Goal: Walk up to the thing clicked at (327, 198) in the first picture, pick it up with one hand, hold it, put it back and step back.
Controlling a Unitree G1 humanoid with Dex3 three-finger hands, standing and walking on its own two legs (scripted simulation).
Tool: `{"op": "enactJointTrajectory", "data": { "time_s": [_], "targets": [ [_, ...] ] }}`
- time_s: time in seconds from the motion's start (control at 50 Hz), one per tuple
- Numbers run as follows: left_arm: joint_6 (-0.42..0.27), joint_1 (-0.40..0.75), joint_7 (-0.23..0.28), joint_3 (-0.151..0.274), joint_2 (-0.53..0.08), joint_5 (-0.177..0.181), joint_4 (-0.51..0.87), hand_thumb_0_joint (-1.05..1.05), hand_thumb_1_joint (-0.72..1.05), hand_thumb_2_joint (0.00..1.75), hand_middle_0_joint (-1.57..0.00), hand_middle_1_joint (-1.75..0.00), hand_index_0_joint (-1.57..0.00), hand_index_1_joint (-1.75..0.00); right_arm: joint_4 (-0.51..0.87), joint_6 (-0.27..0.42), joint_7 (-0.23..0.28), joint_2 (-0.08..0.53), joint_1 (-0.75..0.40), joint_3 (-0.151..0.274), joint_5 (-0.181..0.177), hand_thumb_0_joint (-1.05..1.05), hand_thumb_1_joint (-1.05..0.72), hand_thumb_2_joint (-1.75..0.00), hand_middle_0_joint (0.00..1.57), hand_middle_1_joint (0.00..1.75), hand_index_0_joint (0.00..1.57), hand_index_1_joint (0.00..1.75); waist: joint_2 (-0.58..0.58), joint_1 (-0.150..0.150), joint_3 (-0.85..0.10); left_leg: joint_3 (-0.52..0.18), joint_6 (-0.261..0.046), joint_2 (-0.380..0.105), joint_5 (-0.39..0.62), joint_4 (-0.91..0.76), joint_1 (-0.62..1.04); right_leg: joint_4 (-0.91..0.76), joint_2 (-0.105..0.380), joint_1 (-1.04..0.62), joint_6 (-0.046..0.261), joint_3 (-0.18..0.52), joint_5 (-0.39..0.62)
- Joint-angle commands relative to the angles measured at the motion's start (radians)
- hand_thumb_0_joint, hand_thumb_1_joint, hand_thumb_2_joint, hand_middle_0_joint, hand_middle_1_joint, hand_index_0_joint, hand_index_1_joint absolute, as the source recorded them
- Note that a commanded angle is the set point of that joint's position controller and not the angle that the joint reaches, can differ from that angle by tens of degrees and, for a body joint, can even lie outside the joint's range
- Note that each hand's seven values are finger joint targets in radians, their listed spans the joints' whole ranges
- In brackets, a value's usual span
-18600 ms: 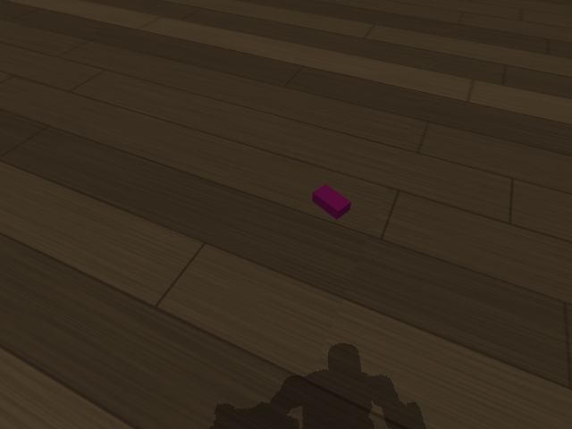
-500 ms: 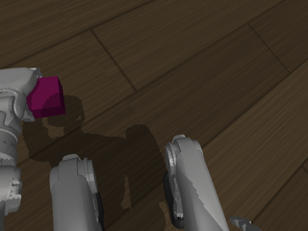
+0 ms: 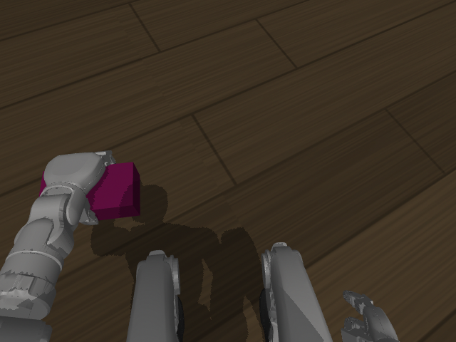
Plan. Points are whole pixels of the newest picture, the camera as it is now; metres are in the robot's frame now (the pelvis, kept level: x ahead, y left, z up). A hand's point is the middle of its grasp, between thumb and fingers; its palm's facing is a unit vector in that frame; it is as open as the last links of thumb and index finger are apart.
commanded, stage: lift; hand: left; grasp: from above
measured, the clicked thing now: (92, 193) +0.41 +0.24 -0.11
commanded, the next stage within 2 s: hold in 0.80 s
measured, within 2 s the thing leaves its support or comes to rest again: neither
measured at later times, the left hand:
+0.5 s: hand (50, 178) +0.36 +0.22 +0.08, palm faces -0.47 -0.07 -0.88, open 11.6 cm
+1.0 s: hand (18, 140) +0.38 +0.22 +0.15, palm faces -0.48 -0.06 -0.88, open 11.6 cm
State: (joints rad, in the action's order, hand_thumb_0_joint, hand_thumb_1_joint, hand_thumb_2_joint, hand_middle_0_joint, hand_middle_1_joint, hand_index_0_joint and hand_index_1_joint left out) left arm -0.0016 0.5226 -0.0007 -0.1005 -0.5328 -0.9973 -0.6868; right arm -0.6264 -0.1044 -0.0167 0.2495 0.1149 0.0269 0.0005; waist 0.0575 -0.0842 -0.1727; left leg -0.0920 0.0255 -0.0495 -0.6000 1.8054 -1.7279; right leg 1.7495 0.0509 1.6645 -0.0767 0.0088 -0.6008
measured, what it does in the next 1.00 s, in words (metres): rises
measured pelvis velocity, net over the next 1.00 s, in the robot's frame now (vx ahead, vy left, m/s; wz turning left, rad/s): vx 0.07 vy -0.01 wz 0.01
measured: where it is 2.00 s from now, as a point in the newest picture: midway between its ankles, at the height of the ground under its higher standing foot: outside the picture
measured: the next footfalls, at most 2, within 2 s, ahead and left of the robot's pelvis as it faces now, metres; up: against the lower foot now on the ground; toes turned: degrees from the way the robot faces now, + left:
none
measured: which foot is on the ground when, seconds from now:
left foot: down 0.00-1.00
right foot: down 0.00-1.00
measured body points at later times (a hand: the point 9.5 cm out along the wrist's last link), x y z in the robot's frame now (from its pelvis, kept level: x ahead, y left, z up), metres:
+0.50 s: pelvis +0.04 -0.01 +0.16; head +0.11 -0.01 +0.61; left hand +0.38 +0.22 +0.13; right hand +0.15 -0.27 +0.04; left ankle +0.09 +0.13 -0.48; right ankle +0.09 -0.16 -0.48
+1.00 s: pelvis +0.07 -0.01 +0.23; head +0.11 -0.01 +0.67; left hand +0.40 +0.22 +0.20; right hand +0.18 -0.27 +0.10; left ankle +0.09 +0.13 -0.48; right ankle +0.09 -0.16 -0.48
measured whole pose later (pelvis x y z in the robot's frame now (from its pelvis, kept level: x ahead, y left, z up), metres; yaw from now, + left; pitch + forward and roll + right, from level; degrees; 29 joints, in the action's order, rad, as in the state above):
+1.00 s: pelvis +0.07 -0.01 +0.23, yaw +0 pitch +9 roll +0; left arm 0.01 0.32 0.08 -0.21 -0.39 -1.00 -0.81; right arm -0.73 -0.06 0.05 0.23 0.22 0.05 -0.04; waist 0.03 -0.03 -0.07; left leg 0.03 0.03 -0.07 -0.35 0.78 -0.57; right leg 0.75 0.05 0.56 -0.06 0.02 -0.34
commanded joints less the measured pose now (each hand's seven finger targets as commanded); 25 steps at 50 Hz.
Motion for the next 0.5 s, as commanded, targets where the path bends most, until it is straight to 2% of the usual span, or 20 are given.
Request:
{"op": "enactJointTrajectory", "data": {
  "time_s": [0.0, 0.02, 0.08, 0.1, 0.12, 0.14, 0.18, 0.2, 0.22, 0.26, 0.28, 0.3, 0.32, 0.44, 0.48],
  "targets": [
    [0.009, 0.287, 0.050, 0.086, -0.214, 0.015, 0.274, 0.00, 0.68, 0.85, -0.95, -0.82, -0.98, -0.79, 0.061, 0.027, 0.041, 0.172, 0.094, 0.066, -0.011, 0.00, -0.89, -0.89, 0.20, 0.30, 0.20, 0.30, 0.127, -0.020, -0.550, 0.033, -0.033, 0.025, 0.046, -0.409, 0.604, -0.320, -0.050, -0.368, 0.088, -0.069, 0.111],
    [0.012, 0.252, 0.056, 0.099, -0.221, 0.014, 0.261, 0.00, 0.67, 0.86, -0.95, -0.79, -0.98, -0.77, 0.061, 0.030, 0.045, 0.169, 0.091, 0.063, -0.014, 0.00, -0.89, -0.89, 0.20, 0.30, 0.20, 0.30, 0.107, -0.009, -0.533, 0.032, -0.032, 0.026, 0.041, -0.435, 0.625, -0.346, -0.051, -0.397, 0.089, -0.067, 0.105],
    [0.015, 0.197, 0.060, 0.061, -0.172, 0.023, 0.255, 0.00, 0.66, 0.86, -0.94, -0.81, -0.97, -0.79, 0.058, 0.041, 0.058, 0.151, 0.083, 0.055, -0.021, 0.00, -0.89, -0.90, 0.20, 0.30, 0.20, 0.30, 0.066, -0.019, -0.467, 0.056, -0.035, 0.031, 0.049, -0.492, 0.664, -0.447, -0.053, -0.489, 0.086, -0.051, 0.097],
    [0.015, 0.179, 0.065, 0.090, -0.198, 0.030, 0.248, 0.00, 0.64, 0.87, -0.94, -0.80, -0.96, -0.78, 0.052, 0.046, 0.062, 0.153, 0.076, 0.055, -0.023, 0.00, -0.89, -0.90, 0.20, 0.30, 0.20, 0.30, 0.050, 0.000, -0.457, 0.050, -0.035, 0.029, 0.046, -0.519, 0.688, -0.468, -0.051, -0.519, 0.085, -0.047, 0.096],
    [0.014, 0.180, 0.068, 0.077, -0.184, 0.030, 0.245, 0.00, 0.64, 0.89, -0.95, -0.78, -0.97, -0.76, 0.047, 0.050, 0.067, 0.150, 0.072, 0.055, -0.023, 0.00, -0.89, -0.90, 0.20, 0.30, 0.20, 0.30, 0.048, 0.000, -0.433, 0.052, -0.035, 0.027, 0.040, -0.546, 0.706, -0.493, -0.052, -0.535, 0.085, -0.045, 0.094],
    [0.012, 0.189, 0.073, 0.054, -0.156, 0.022, 0.242, 0.00, 0.63, 0.87, -0.94, -0.77, -0.96, -0.76, 0.046, 0.055, 0.071, 0.144, 0.082, 0.054, -0.025, 0.00, -0.89, -0.90, 0.20, 0.30, 0.20, 0.30, 0.047, -0.017, -0.414, 0.056, -0.034, 0.027, 0.060, -0.559, 0.723, -0.517, -0.053, -0.558, 0.085, -0.040, 0.109],
    [0.010, 0.162, 0.084, 0.065, -0.163, 0.019, 0.218, 0.00, 0.62, 0.89, -0.93, -0.81, -0.95, -0.79, 0.041, 0.064, 0.077, 0.143, 0.079, 0.053, -0.028, 0.00, -0.89, -0.90, 0.20, 0.30, 0.20, 0.30, 0.030, 0.001, -0.400, 0.049, -0.032, 0.026, 0.072, -0.603, 0.770, -0.559, -0.054, -0.607, 0.085, -0.035, 0.115],
    [0.009, 0.161, 0.088, 0.036, -0.132, 0.018, 0.199, 0.00, 0.62, 0.88, -0.93, -0.82, -0.95, -0.79, 0.034, 0.068, 0.081, 0.137, 0.084, 0.050, -0.029, 0.00, -0.89, -0.90, 0.20, 0.30, 0.20, 0.30, 0.027, -0.004, -0.376, 0.060, -0.033, 0.029, 0.085, -0.622, 0.784, -0.590, -0.054, -0.637, 0.085, -0.031, 0.121],
    [0.007, 0.162, 0.093, 0.046, -0.142, 0.024, 0.202, 0.00, 0.63, 0.89, -0.94, -0.82, -0.96, -0.80, 0.032, 0.073, 0.083, 0.138, 0.084, 0.053, -0.029, 0.00, -0.89, -0.90, 0.20, 0.30, 0.20, 0.30, 0.022, -0.001, -0.380, 0.062, -0.033, 0.027, 0.099, -0.639, 0.811, -0.616, -0.055, -0.672, 0.084, -0.027, 0.132],
    [0.009, 0.155, 0.101, 0.028, -0.122, 0.020, 0.162, 0.00, 0.64, 0.90, -0.95, -0.81, -0.97, -0.79, 0.023, 0.081, 0.088, 0.136, 0.084, 0.052, -0.031, 0.00, -0.89, -0.90, 0.20, 0.30, 0.20, 0.30, 0.021, 0.002, -0.344, 0.061, -0.030, 0.028, 0.100, -0.687, 0.849, -0.662, -0.056, -0.708, 0.083, -0.024, 0.133],
    [0.006, 0.151, 0.106, 0.022, -0.105, 0.019, 0.174, 0.00, 0.65, 0.91, -0.96, -0.80, -0.98, -0.79, 0.023, 0.086, 0.089, 0.135, 0.097, 0.053, -0.033, 0.00, -0.89, -0.90, 0.20, 0.30, 0.20, 0.30, 0.029, 0.002, -0.343, 0.063, -0.027, 0.028, 0.123, -0.707, 0.881, -0.682, -0.057, -0.731, 0.085, -0.021, 0.153],
    [0.007, 0.144, 0.114, 0.039, -0.129, 0.016, 0.154, 0.00, 0.63, 0.89, -0.95, -0.78, -0.97, -0.76, 0.017, 0.089, 0.091, 0.138, 0.093, 0.056, -0.032, 0.00, -0.89, -0.90, 0.20, 0.30, 0.20, 0.30, 0.025, 0.014, -0.347, 0.057, -0.025, 0.025, 0.137, -0.730, 0.908, -0.695, -0.057, -0.760, 0.082, -0.025, 0.165],
    [0.008, 0.133, 0.120, 0.022, -0.104, 0.010, 0.137, 0.00, 0.64, 0.90, -0.96, -0.79, -0.97, -0.78, 0.015, 0.091, 0.091, 0.131, 0.096, 0.053, -0.033, 0.00, -0.89, -0.90, 0.20, 0.30, 0.20, 0.30, 0.023, 0.013, -0.334, 0.064, -0.025, 0.030, 0.153, -0.744, 0.916, -0.717, -0.058, -0.778, 0.084, -0.021, 0.177],
    [0.013, 0.130, 0.147, 0.007, -0.079, 0.000, 0.084, 0.00, 0.63, 0.89, -0.95, -0.79, -0.96, -0.78, -0.003, 0.102, 0.094, 0.128, 0.123, 0.055, -0.033, 0.00, -0.89, -0.90, 0.20, 0.30, 0.20, 0.30, 0.003, 0.017, -0.292, 0.086, -0.026, 0.042, 0.263, -0.844, 1.024, -0.835, -0.065, -0.917, 0.078, -0.014, 0.274],
    [0.014, 0.129, 0.155, 0.012, -0.089, -0.007, 0.053, 0.00, 0.63, 0.91, -0.96, -0.80, -0.97, -0.79, -0.005, 0.101, 0.093, 0.131, 0.125, 0.058, -0.033, 0.00, -0.89, -0.90, 0.20, 0.30, 0.20, 0.30, -0.027, 0.019, -0.280, 0.093, -0.030, 0.045, 0.290, -0.871, 1.051, -0.870, -0.062, -0.962, 0.074, -0.014, 0.302]
  ]
}}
